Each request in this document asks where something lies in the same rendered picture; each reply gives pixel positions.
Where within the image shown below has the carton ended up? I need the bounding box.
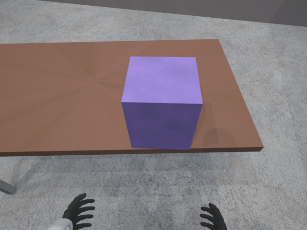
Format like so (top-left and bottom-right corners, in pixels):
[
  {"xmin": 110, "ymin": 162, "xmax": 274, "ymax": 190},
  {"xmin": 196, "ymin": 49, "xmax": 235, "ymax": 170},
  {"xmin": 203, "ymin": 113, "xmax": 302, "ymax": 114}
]
[{"xmin": 121, "ymin": 57, "xmax": 203, "ymax": 150}]

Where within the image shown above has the right robot hand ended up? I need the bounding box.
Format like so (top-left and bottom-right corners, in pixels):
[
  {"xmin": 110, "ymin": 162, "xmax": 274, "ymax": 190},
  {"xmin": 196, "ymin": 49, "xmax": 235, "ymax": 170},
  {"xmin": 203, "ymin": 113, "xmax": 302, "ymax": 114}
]
[{"xmin": 200, "ymin": 203, "xmax": 227, "ymax": 230}]

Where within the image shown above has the table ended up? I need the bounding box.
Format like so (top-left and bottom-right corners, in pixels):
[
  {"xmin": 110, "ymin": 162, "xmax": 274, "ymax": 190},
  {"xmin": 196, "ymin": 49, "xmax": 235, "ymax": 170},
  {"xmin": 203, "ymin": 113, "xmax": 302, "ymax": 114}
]
[{"xmin": 0, "ymin": 39, "xmax": 264, "ymax": 195}]

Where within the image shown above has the left robot hand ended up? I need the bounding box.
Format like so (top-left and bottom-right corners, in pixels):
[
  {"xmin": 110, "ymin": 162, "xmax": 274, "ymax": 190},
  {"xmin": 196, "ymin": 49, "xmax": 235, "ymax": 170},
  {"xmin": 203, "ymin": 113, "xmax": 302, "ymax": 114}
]
[{"xmin": 62, "ymin": 193, "xmax": 95, "ymax": 230}]

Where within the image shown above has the robot left forearm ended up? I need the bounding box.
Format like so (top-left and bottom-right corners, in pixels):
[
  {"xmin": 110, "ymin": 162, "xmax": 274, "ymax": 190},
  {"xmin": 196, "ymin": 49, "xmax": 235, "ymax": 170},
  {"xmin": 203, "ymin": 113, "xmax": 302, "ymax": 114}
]
[{"xmin": 45, "ymin": 218, "xmax": 73, "ymax": 230}]

